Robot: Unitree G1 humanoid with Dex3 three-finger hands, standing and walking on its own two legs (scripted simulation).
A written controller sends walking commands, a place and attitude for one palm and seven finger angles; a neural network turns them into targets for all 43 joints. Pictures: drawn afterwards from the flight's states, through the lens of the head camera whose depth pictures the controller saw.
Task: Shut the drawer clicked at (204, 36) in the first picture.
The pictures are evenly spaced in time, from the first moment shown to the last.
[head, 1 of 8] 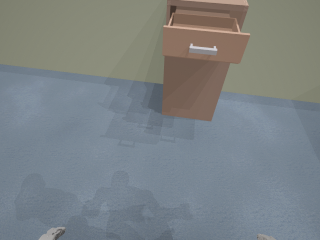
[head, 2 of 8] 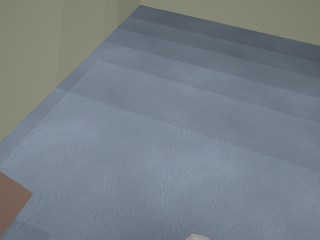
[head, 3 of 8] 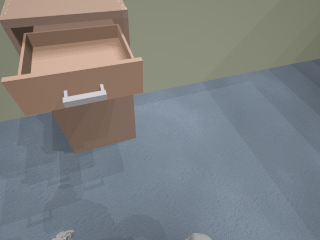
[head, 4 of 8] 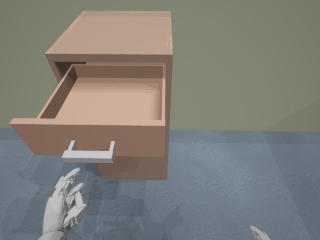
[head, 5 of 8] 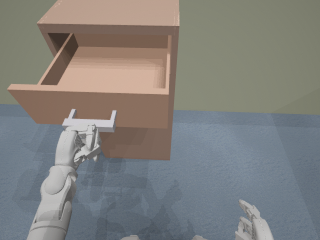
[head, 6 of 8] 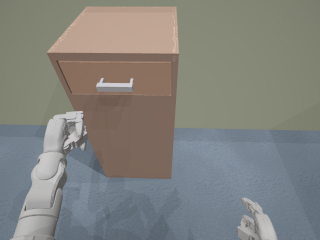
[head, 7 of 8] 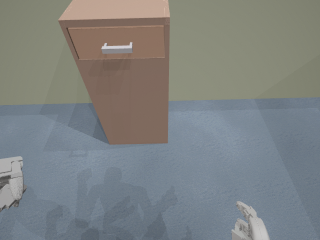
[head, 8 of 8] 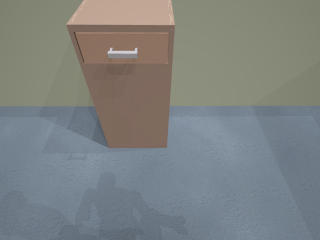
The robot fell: no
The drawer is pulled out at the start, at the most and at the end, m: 0.30 0.30 0.00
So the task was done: yes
